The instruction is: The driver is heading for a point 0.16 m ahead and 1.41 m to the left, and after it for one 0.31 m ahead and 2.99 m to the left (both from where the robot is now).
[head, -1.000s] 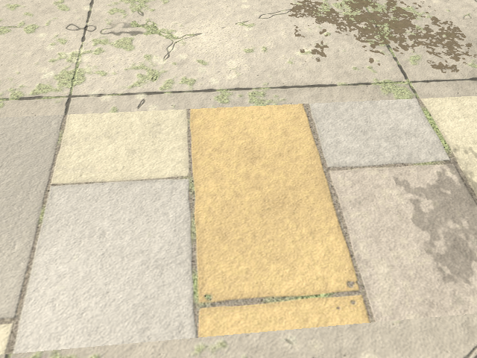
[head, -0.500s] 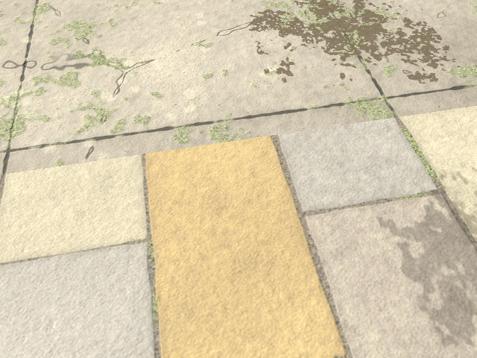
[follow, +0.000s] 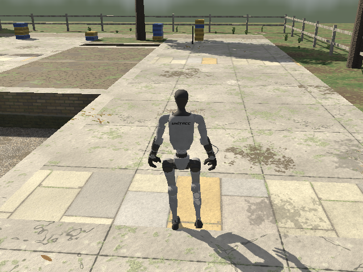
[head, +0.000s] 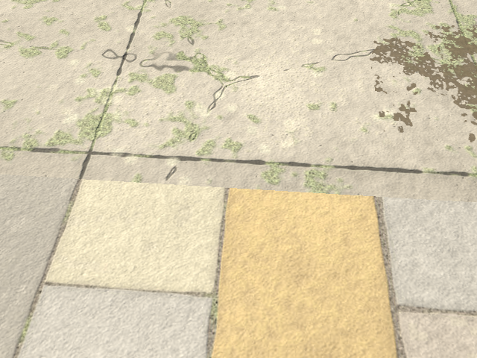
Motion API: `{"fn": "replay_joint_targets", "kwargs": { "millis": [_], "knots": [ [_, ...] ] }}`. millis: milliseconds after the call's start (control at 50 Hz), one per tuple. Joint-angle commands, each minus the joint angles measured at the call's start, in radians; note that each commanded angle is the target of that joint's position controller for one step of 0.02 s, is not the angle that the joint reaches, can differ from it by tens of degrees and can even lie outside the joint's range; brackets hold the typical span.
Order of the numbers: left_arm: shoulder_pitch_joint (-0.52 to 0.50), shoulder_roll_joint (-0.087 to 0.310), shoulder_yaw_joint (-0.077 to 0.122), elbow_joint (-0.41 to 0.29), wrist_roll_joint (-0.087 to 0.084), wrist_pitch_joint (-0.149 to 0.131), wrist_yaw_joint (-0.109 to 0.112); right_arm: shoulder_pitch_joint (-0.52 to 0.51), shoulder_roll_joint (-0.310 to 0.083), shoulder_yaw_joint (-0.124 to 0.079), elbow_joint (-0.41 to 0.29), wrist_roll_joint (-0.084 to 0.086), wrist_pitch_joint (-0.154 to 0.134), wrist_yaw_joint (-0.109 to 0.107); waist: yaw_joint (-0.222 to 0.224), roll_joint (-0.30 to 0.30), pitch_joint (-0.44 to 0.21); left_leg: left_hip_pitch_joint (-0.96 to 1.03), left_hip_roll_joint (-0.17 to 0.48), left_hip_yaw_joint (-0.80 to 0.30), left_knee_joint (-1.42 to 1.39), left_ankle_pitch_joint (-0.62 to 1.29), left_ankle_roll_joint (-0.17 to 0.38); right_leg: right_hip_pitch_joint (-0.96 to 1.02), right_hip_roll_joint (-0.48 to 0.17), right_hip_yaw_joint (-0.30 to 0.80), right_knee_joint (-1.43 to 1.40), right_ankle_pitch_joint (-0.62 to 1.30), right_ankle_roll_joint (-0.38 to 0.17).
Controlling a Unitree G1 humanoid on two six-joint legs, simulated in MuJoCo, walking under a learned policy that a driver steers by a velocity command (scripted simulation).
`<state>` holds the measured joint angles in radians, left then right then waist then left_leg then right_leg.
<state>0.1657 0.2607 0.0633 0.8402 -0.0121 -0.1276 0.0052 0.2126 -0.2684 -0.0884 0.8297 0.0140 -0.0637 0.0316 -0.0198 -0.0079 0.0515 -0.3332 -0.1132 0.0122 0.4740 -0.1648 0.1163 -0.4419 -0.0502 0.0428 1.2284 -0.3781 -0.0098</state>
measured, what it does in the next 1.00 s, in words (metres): walks ahead, turning left: right foot, then left foot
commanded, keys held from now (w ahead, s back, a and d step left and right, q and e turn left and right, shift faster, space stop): w+q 0.20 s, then q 0.80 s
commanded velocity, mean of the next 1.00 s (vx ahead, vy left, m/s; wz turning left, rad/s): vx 0.22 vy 0.00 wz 0.59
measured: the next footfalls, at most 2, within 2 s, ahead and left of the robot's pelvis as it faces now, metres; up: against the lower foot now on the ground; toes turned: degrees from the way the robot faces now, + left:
right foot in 0.32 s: +0.39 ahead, -0.13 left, +0.00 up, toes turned +15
left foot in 0.76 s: +0.29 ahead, +0.13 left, +0.00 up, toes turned +30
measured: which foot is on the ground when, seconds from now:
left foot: down 0.00-0.32, up 0.34-0.74, down 0.76-1.00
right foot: up 0.00-0.30, down 0.32-0.76, up 0.78-1.00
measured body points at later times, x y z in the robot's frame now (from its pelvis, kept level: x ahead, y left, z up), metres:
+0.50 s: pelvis +0.24 -0.04 +0.00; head +0.29 -0.04 +0.45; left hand +0.34 +0.25 -0.10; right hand +0.44 -0.29 -0.11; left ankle +0.17 +0.07 -0.64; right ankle +0.35 -0.13 -0.73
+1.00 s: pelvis +0.28 +0.01 +0.01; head +0.30 +0.06 +0.45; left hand +0.26 +0.34 -0.11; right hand +0.57 -0.13 -0.06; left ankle +0.26 +0.11 -0.73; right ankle +0.38 -0.11 -0.67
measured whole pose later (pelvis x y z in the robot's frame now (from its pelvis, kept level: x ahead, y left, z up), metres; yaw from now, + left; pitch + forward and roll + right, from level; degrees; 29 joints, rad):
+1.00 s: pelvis +0.28 +0.01 +0.01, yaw +35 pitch +3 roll -2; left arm 0.07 0.32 0.08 0.75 0.00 0.01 0.02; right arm 0.20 -0.30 -0.07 0.59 0.00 0.03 -0.03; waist -0.01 -0.03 0.04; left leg -0.35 -0.04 -0.10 0.48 -0.18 0.05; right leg -0.55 0.00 0.04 0.99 -0.37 0.07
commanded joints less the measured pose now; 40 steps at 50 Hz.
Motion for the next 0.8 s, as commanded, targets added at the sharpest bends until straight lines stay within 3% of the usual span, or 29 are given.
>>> {"fn": "replay_joint_targets", "kwargs": {
  "millis": [20,80,140,200,260,300,320,340,360,380,400,420,460,500,520,580,680,720,740,760,780,800],
  "knots": [
    [0.02,0.112,0.033,-0.077,0.019,0.004,0.007,-0.006,-0.11,-0.018,-0.082,0.0,-0.019,-0.015,0.044,0.009,-0.095,0.165,0.282,-0.362,-0.244,0.253,0.206,-0.166,-0.068,0.037,-0.12,0.044,0.028],
    [-0.075,0.081,0.021,-0.116,0.028,0.02,0.014,0.035,-0.16,-0.031,-0.086,0.003,-0.016,-0.036,0.021,0.034,-0.064,0.083,0.235,-0.281,-0.256,0.303,0.178,-0.163,-0.045,0.001,-0.331,0.196,0.071],
    [-0.181,0.055,0.008,-0.146,0.022,0.017,0.006,0.077,-0.161,-0.033,-0.087,0.01,-0.003,-0.044,-0.028,0.076,-0.062,0.057,0.178,-0.237,-0.226,0.227,0.121,-0.094,0.01,-0.012,-0.572,0.402,0.074],
    [-0.25,0.071,0.009,-0.178,0.006,0.008,-0.007,0.125,-0.156,-0.031,-0.079,0.013,0.007,-0.044,-0.061,0.103,-0.064,0.1,0.199,-0.297,-0.185,0.148,0.1,-0.061,0.045,-0.003,-0.682,0.454,0.068],
    [-0.239,0.115,0.023,-0.191,0.015,-0.008,-0.017,0.138,-0.15,-0.031,-0.083,0.01,0.028,-0.057,-0.043,0.128,-0.077,0.205,0.21,-0.378,-0.04,0.257,0.064,-0.037,0.079,0.013,-0.768,0.374,0.035],
    [-0.125,0.138,0.035,-0.167,0.026,-0.022,-0.018,0.084,-0.138,-0.027,-0.116,0.009,0.037,-0.064,0.03,0.147,-0.13,0.206,0.164,-0.384,0.105,0.354,0.012,0.119,0.075,-0.003,-0.845,0.447,-0.009],
    [-0.011,0.187,0.047,-0.156,0.048,-0.026,-0.012,0.054,-0.096,-0.013,-0.151,-0.001,0.032,-0.063,0.081,0.105,-0.243,0.107,0.113,-0.339,0.303,0.283,-0.035,0.351,-0.05,0.082,-0.794,0.651,-0.07],
    [0.089,0.245,0.055,-0.151,0.065,-0.015,-0.004,0.193,-0.028,0.006,-0.161,-0.02,0.027,-0.062,0.046,-0.138,-0.399,-0.145,-0.005,-0.231,0.622,-0.34,-0.103,0.692,-0.328,0.341,-0.705,1.06,-0.208],
    [0.134,0.237,0.059,-0.131,0.031,0.009,-0.011,0.3,-0.098,0.005,-0.17,0.006,0.023,-0.053,0.026,-0.336,-0.533,-0.315,0.008,-0.199,0.837,-0.574,-0.13,0.813,-0.473,0.63,-0.742,0.873,-0.332],
    [0.073,0.156,0.039,-0.169,0.025,0.026,-0.006,0.243,-0.18,-0.018,-0.15,0.021,0.036,-0.054,0.052,-0.184,-0.425,-0.381,0.071,-0.207,0.926,-0.485,-0.158,0.712,-0.409,0.534,-0.782,0.699,-0.295],
    [0.024,0.111,0.023,-0.181,0.028,0.044,0.004,0.133,-0.199,-0.025,-0.174,0.017,0.053,-0.057,0.066,-0.111,-0.303,-0.412,0.099,-0.15,0.926,-0.412,-0.174,0.587,-0.348,0.378,-0.798,0.641,-0.246],
    [-0.021,0.095,0.013,-0.182,0.031,0.057,0.006,0.092,-0.191,-0.029,-0.182,0.011,0.072,-0.061,0.05,-0.069,-0.219,-0.389,0.129,-0.128,0.893,-0.374,-0.187,0.45,-0.292,0.276,-0.824,0.642,-0.227],
    [-0.072,0.113,0.017,-0.17,0.039,0.069,0.008,0.107,-0.134,-0.023,-0.195,0.014,0.1,-0.063,-0.001,-0.109,-0.129,-0.279,0.166,-0.089,0.771,-0.331,-0.183,0.235,-0.221,0.145,-0.897,0.578,-0.201],
    [-0.086,0.141,0.029,-0.162,0.041,0.068,0.009,0.104,-0.086,-0.011,-0.214,0.012,0.106,-0.065,-0.006,-0.141,-0.127,-0.238,0.167,-0.05,0.664,-0.291,-0.185,0.198,-0.219,0.075,-0.938,0.635,-0.222],
    [-0.088,0.154,0.035,-0.159,0.038,0.068,0.011,0.092,-0.085,-0.009,-0.222,0.007,0.106,-0.063,-0.005,-0.134,-0.148,-0.227,0.175,-0.046,0.614,-0.258,-0.184,0.213,-0.237,0.058,-0.941,0.668,-0.233],
    [-0.113,0.173,0.043,-0.159,0.024,0.084,0.019,0.055,-0.092,-0.007,-0.24,0.002,0.107,-0.05,0.001,-0.121,-0.198,-0.147,0.19,-0.033,0.465,-0.139,-0.168,0.229,-0.259,-0.006,-0.948,0.617,-0.23],
    [-0.097,0.204,0.053,-0.138,0.0,0.106,0.013,-0.017,-0.122,-0.02,-0.28,0.0,0.122,-0.023,0.02,-0.141,-0.155,-0.062,0.169,0.017,0.263,-0.112,-0.12,0.247,-0.28,-0.059,-0.923,0.395,-0.179],
    [-0.097,0.204,0.054,-0.125,-0.015,0.113,0.013,0.01,-0.119,-0.027,-0.274,-0.004,0.121,-0.016,-0.003,-0.126,-0.146,0.028,0.136,0.054,0.098,-0.041,-0.084,0.245,-0.264,-0.092,-0.846,0.329,-0.128],
    [-0.057,0.178,0.048,-0.107,-0.014,0.117,0.01,0.039,-0.139,-0.038,-0.263,-0.008,0.118,-0.021,-0.005,-0.087,-0.147,0.113,0.116,0.042,0.024,0.022,-0.056,0.206,-0.23,-0.124,-0.767,0.261,-0.079],
    [-0.013,0.13,0.036,-0.097,0.009,0.121,0.005,0.078,-0.225,-0.064,-0.264,-0.01,0.113,-0.037,0.003,0.106,-0.144,0.238,0.244,-0.161,-0.08,0.275,0.006,0.069,-0.138,-0.216,-0.541,0.104,0.006],
    [-0.042,0.1,0.019,-0.159,0.048,0.12,0.004,0.067,-0.327,-0.076,-0.302,-0.026,0.108,-0.049,0.023,0.361,-0.132,0.333,0.479,-0.52,-0.101,0.488,0.197,-0.235,0.013,-0.22,-0.241,-0.289,0.092],
    [-0.124,0.143,0.033,-0.171,0.033,0.114,0.009,0.108,-0.288,-0.066,-0.299,-0.045,0.085,-0.039,-0.057,0.239,-0.208,0.298,0.494,-0.548,-0.122,0.469,0.268,-0.265,0.034,-0.037,-0.07,-0.308,0.084]
  ]
}}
